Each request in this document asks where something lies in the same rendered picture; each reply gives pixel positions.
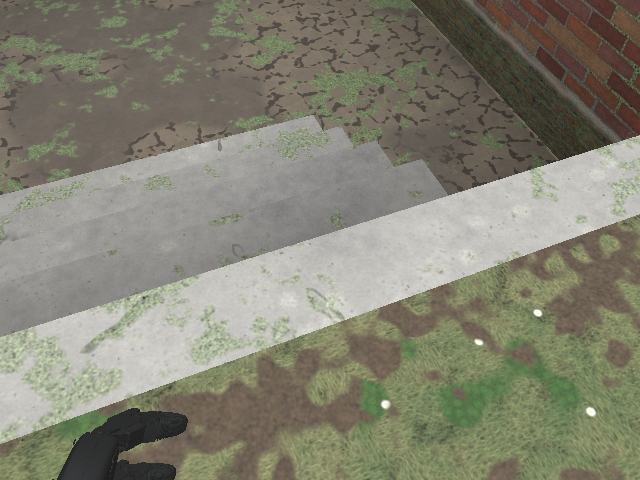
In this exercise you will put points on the robot left hand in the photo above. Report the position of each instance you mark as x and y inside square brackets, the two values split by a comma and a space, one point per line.
[95, 454]

